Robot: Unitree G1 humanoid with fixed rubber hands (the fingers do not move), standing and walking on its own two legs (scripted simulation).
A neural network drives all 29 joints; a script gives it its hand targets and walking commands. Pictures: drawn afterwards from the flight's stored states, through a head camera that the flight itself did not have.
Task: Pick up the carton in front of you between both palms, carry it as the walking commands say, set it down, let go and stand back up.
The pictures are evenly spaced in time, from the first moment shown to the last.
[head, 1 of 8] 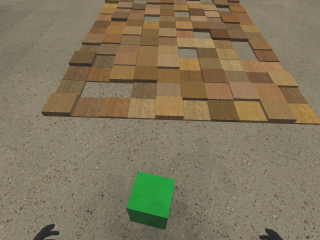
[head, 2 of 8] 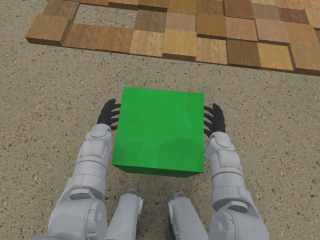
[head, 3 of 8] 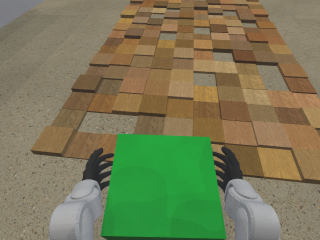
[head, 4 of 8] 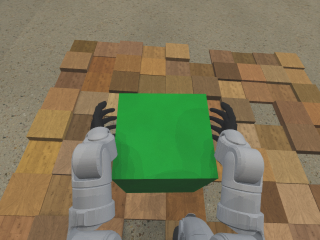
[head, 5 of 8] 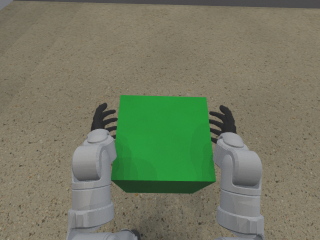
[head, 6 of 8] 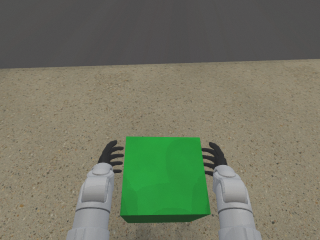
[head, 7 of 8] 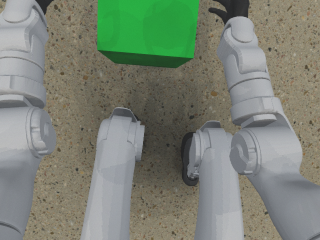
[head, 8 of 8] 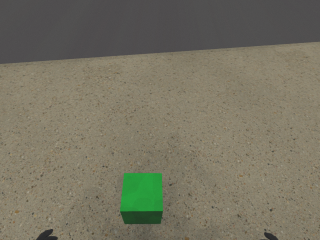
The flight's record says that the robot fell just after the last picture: no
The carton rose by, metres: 0.75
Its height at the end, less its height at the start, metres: +0.00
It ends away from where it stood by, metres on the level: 6.85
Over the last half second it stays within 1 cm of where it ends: yes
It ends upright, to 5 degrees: yes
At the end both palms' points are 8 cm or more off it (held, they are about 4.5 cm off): yes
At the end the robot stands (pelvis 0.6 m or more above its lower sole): yes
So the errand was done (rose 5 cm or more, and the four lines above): yes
